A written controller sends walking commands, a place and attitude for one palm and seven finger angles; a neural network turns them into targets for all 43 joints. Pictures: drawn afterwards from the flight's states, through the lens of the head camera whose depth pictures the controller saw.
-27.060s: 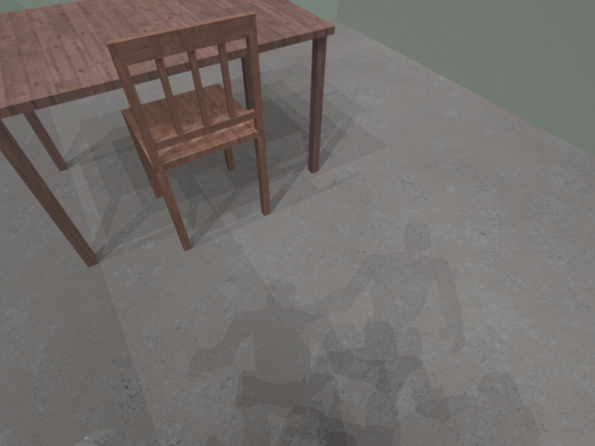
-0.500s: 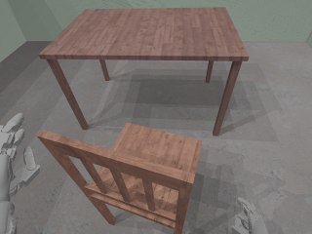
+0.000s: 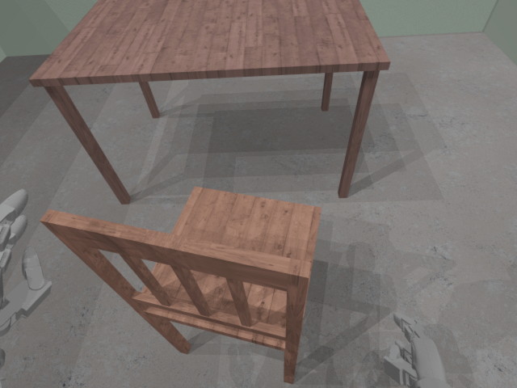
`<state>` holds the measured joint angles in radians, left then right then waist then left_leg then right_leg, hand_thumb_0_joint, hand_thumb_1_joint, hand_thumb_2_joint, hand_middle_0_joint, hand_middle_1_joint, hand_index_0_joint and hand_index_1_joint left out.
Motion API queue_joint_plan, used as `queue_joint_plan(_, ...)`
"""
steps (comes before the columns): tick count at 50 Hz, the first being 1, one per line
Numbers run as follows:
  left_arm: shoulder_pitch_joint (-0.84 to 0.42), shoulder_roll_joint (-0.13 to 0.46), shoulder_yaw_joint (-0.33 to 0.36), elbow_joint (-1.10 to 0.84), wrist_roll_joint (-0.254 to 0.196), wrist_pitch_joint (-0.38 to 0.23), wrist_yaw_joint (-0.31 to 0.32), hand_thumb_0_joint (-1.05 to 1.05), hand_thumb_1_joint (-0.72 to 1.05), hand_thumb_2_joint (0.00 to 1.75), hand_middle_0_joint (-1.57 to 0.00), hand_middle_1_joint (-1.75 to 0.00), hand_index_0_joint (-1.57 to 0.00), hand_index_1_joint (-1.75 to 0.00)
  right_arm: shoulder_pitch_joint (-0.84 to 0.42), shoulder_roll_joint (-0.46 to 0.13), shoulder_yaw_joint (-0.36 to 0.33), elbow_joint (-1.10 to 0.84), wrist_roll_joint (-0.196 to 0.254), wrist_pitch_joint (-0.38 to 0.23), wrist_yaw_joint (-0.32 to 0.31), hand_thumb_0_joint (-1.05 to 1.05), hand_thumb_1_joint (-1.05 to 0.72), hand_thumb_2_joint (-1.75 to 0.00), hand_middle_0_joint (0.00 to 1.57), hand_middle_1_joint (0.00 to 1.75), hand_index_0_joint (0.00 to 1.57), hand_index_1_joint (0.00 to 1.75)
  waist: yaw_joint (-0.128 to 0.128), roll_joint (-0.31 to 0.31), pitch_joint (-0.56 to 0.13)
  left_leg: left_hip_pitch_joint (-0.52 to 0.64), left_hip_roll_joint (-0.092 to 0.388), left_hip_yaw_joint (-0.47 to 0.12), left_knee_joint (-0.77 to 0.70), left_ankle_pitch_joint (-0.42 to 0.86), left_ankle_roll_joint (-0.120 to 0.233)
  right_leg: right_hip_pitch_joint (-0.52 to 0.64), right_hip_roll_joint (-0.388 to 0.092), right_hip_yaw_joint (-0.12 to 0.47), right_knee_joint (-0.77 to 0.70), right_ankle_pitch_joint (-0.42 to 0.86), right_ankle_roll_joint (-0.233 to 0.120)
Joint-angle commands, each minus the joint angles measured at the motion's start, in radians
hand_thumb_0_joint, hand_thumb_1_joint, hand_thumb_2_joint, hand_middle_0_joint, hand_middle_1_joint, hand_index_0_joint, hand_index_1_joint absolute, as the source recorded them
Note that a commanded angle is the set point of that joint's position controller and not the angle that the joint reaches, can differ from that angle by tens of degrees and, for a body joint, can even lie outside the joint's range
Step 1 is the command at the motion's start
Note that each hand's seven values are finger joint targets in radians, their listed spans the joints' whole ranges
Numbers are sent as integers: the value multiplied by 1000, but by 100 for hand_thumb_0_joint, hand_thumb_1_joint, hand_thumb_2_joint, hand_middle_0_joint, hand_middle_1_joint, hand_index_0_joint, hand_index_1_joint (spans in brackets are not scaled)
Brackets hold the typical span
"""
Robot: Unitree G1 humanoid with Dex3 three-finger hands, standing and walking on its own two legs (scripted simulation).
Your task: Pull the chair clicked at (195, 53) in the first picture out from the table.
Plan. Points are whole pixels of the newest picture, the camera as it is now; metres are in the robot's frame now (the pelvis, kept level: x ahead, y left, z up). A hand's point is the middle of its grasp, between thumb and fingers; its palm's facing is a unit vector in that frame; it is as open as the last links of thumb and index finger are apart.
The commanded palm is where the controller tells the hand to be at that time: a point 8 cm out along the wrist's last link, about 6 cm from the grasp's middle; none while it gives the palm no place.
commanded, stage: step back with the hand held close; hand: left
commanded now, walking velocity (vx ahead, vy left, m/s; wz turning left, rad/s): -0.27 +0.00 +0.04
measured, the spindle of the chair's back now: (193, 290) +0.30 +0.16 -0.10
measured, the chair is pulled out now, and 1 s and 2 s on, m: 0.63 0.63 0.63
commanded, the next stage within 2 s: stop stepping back and stand still in 1.48 s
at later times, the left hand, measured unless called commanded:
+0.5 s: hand out of the picture +0.12 +0.28 +0.15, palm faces +0.47 -0.73 -0.49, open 7.4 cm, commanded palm +0.06 +0.31 +0.17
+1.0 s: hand out of the picture +0.11 +0.28 +0.16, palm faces +0.48 -0.71 -0.52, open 7.4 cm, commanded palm +0.04 +0.30 +0.17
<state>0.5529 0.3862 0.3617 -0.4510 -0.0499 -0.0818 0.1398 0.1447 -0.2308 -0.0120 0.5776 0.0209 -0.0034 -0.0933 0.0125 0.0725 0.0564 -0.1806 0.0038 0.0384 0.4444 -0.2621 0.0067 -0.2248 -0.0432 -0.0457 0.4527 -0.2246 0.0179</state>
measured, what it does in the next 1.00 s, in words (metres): shifts its weight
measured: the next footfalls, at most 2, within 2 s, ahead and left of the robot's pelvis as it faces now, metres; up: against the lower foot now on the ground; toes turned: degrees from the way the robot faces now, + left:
left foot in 1.28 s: -0.07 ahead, +0.12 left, +0.00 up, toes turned +2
right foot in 1.56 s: -0.17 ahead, -0.16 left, +0.00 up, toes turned +1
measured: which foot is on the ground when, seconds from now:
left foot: down 0.00-1.00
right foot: down 0.00-1.00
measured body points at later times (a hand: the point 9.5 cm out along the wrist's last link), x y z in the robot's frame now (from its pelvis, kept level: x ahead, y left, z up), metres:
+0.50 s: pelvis -0.07 +0.00 -0.01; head -0.05 +0.01 +0.44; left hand +0.09 +0.32 +0.18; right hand +0.10 -0.23 -0.10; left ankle -0.02 +0.11 -0.74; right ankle +0.01 -0.13 -0.74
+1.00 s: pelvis -0.09 +0.00 -0.02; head -0.05 +0.02 +0.43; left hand +0.08 +0.32 +0.19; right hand +0.09 -0.23 -0.10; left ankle -0.02 +0.11 -0.74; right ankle -0.05 -0.13 -0.74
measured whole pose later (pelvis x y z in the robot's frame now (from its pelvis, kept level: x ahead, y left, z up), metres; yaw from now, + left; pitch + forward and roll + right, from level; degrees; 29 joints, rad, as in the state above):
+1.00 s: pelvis -0.09 +0.00 -0.02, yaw +2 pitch +2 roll -2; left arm 0.56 0.46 0.49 -0.57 -0.03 -0.20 0.19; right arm 0.20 -0.19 -0.01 0.62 0.00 -0.13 -0.09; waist 0.01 -0.01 0.03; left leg -0.47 0.02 -0.01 0.66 -0.23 0.01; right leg -0.38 0.00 -0.02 0.63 -0.29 0.02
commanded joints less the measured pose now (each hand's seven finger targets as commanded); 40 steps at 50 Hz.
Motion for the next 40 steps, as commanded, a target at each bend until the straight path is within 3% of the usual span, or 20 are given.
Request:
queue_joint_plan(1, 45, 203, 191, -206, -9, -69, 43, 0, 90, 90, -20, -30, -20, -30, -75, -87, -41, -160, 9, -39, -21, 0, -90, -90, 20, 30, 20, 30, 11, -45, -215, -2, 130, -97, -16, 410, 17, 105, -91, 60, 11, 370, -40)
queue_joint_plan(7, 11, 202, 172, -211, -8, -71, 56, 0, 90, 90, -20, -30, -20, -30, -62, -101, -46, -147, 9, -57, -30, 0, -90, -90, 20, 30, 20, 30, 3, -50, -169, -86, 113, -112, -12, 153, 20, 41, -104, 107, -25, 229, -50)
queue_joint_plan(11, -25, 195, 156, -229, 2, -77, 67, 0, 90, 90, -20, -30, -20, -30, -44, -105, -38, -148, 2, -72, -27, 0, -90, -90, 20, 30, 20, 30, 0, -89, -122, -151, 90, -115, -3, -71, 26, -34, -109, 147, -90, -17, -52)
queue_joint_plan(12, -41, 220, 173, -247, 3, -83, 70, 0, 90, 90, -20, -30, -20, -30, -47, -111, -41, -140, 3, -78, -29, 0, -90, -90, 20, 30, 20, 30, -2, -64, -113, -157, 90, -119, -4, -123, 28, -54, -116, 158, -107, -68, -59)
queue_joint_plan(15, -48, 215, 176, -256, 11, -97, 79, 0, 90, 90, -20, -30, -20, -30, -38, -109, -30, -145, -5, -93, -28, 0, -90, -90, 20, 30, 20, 30, -1, -52, -94, -207, 97, -142, -28, -220, 34, -77, -100, 145, -111, -205, -49)
queue_joint_plan(17, -43, 232, 195, -255, 16, -102, 84, 0, 90, 90, -20, -30, -20, -30, -41, -117, -35, -143, -2, -102, -30, 0, -90, -90, 20, 30, 20, 30, 0, 3, -85, -249, 115, -160, -64, -264, 42, -56, -80, 135, -91, -228, -41)
queue_joint_plan(19, -45, 211, 185, -275, 19, -112, 84, 0, 90, 90, -20, -30, -20, -30, -35, -115, -28, -153, -3, -114, -27, 0, -90, -90, 20, 30, 20, 30, 1, 42, -88, -325, 137, -183, -110, -302, 52, 10, -53, 103, -30, -199, -28)
queue_joint_plan(23, -12, 195, 183, -267, 16, -119, 81, 0, 90, 90, -20, -30, -20, -30, -25, -111, -28, -152, -1, -133, -23, 0, -90, -90, 20, 30, 20, 30, 2, 60, -114, -354, 149, -182, -113, -269, 56, 71, -38, 85, 37, -76, -23)
queue_joint_plan(27, -20, 213, 208, -262, 24, -127, 81, 0, 90, 90, -20, -30, -20, -30, -23, -122, -41, -139, -5, -149, -20, 0, -90, -90, 20, 30, 20, 30, 1, 51, -92, -431, 156, -189, -106, -324, 63, 92, -38, 109, 53, -66, -27)
queue_joint_plan(30, -45, 201, 199, -276, 25, -136, 77, 0, 90, 90, -20, -30, -20, -30, -11, -117, -40, -138, -11, -154, -12, 0, -90, -90, 20, 30, 20, 30, 0, -11, -82, -444, 138, -179, -57, -352, 57, 45, -56, 144, 29, -117, -37)
queue_joint_plan(32, -52, 225, 215, -283, 24, -138, 81, 0, 90, 90, -20, -30, -20, -30, -7, -120, -46, -121, -13, -154, -11, 0, -90, -90, 20, 30, 20, 30, -5, -44, -86, -378, 113, -166, -7, -323, 45, -26, -82, 182, -28, -135, -59)
queue_joint_plan(36, -40, 212, 205, -291, 19, -143, 83, 0, 90, 90, -20, -30, -20, -30, -8, -108, -43, -107, -23, -151, -2, 0, -90, -90, 20, 30, 20, 30, -6, -93, -140, -276, 83, -143, 80, -218, 28, -92, -126, 207, -75, -90, -81)
queue_joint_plan(40, -5, 222, 227, -323, 15, -155, 83, 0, 90, 90, -20, -30, -20, -30, -24, -111, -47, -107, -21, -147, -3, 0, -90, -90, 20, 30, 20, 30, -5, -36, -172, -292, 126, -182, 12, -158, 38, -49, -87, 155, -8, -42, -63)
